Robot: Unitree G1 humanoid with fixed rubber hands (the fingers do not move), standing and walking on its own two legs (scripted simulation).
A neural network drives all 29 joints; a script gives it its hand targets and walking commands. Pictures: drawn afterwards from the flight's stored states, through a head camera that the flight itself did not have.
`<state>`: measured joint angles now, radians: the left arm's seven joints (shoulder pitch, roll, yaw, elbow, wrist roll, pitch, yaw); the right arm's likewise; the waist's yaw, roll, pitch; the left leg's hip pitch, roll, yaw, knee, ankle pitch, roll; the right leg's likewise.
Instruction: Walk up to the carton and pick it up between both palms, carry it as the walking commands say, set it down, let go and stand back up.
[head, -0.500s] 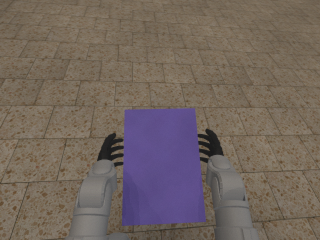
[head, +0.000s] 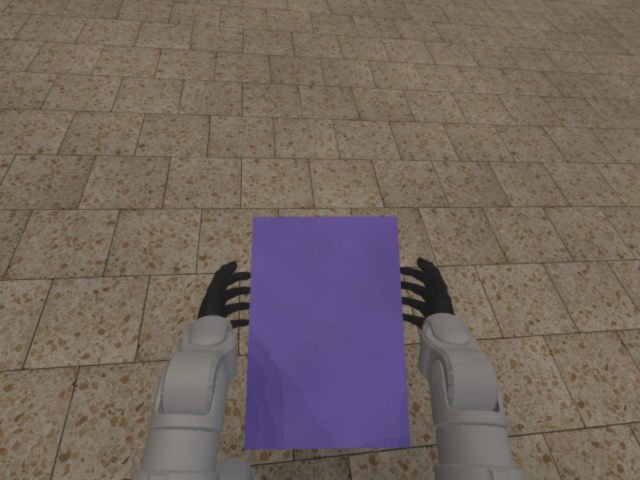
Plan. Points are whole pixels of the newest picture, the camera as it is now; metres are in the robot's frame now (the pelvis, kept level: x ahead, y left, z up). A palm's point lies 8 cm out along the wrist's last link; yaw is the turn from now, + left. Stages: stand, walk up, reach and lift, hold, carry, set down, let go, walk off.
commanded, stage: carry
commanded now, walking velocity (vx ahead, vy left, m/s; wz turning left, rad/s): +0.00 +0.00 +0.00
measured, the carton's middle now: (324, 326) +0.33 +0.01 -0.06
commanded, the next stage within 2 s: none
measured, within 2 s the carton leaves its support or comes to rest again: neither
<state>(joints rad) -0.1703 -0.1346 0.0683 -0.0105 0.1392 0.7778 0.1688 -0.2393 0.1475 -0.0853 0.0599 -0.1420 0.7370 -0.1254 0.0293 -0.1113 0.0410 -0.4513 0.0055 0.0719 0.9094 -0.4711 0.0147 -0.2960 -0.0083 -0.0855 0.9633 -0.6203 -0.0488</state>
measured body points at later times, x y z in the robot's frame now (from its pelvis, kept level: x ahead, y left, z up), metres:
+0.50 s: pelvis +0.33 -0.01 -0.01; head +0.37 +0.02 +0.44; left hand +0.63 +0.14 +0.00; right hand +0.65 -0.13 +0.02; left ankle +0.32 +0.08 -0.69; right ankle +0.17 -0.09 -0.67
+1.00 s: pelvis +0.69 -0.03 +0.00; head +0.75 +0.01 +0.44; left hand +0.98 +0.13 +0.00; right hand +1.02 -0.14 +0.03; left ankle +0.74 +0.07 -0.69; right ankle +0.58 -0.09 -0.69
